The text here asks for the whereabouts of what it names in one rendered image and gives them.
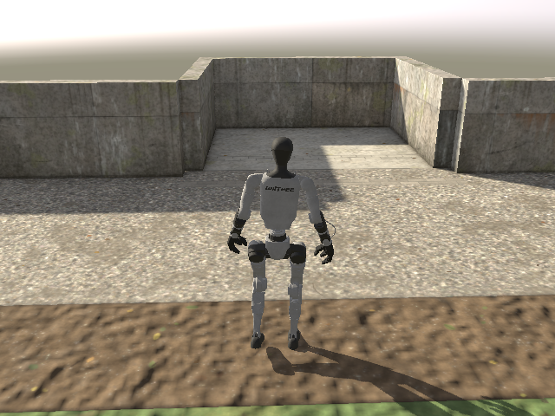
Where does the right robot hand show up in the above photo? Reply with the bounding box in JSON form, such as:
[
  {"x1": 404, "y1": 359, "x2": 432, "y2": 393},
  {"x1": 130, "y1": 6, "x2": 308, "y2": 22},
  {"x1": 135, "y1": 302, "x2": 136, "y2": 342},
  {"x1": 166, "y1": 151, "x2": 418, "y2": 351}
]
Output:
[{"x1": 314, "y1": 243, "x2": 334, "y2": 264}]

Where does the left robot thigh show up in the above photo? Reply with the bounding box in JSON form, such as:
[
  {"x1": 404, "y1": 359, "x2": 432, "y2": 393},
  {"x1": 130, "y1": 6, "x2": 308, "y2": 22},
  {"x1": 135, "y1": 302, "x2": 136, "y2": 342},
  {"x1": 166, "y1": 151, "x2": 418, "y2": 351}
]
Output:
[{"x1": 248, "y1": 240, "x2": 267, "y2": 292}]

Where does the right robot shin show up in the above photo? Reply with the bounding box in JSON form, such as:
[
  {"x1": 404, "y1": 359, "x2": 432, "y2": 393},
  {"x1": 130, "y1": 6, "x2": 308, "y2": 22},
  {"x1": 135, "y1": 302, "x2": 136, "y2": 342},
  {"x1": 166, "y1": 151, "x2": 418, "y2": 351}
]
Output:
[{"x1": 289, "y1": 284, "x2": 303, "y2": 338}]

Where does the robot right forearm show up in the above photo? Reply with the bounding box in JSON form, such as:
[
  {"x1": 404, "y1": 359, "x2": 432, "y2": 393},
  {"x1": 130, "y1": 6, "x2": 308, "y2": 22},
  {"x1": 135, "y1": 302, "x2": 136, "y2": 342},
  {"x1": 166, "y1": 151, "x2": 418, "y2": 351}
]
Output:
[{"x1": 314, "y1": 211, "x2": 332, "y2": 246}]

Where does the robot right upper arm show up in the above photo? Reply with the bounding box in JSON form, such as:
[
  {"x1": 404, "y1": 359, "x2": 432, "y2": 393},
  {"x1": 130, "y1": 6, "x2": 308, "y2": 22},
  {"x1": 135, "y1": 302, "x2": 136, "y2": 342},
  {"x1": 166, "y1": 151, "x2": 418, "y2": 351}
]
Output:
[{"x1": 298, "y1": 175, "x2": 323, "y2": 224}]

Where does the robot left upper arm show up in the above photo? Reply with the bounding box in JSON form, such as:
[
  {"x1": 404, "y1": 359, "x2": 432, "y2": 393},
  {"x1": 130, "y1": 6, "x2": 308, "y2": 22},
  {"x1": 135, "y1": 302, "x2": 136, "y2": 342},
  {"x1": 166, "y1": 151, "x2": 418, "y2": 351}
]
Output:
[{"x1": 237, "y1": 173, "x2": 263, "y2": 220}]

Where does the robot left forearm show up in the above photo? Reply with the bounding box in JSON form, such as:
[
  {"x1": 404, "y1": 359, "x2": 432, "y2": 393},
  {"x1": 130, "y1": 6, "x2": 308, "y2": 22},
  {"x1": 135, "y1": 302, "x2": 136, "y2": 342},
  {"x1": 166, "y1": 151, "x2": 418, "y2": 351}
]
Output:
[{"x1": 230, "y1": 207, "x2": 246, "y2": 238}]

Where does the left robot hand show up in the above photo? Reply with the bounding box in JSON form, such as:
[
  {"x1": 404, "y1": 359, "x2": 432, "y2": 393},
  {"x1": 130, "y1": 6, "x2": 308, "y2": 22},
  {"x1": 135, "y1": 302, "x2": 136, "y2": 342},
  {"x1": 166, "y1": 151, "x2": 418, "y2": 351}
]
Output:
[{"x1": 227, "y1": 236, "x2": 247, "y2": 254}]

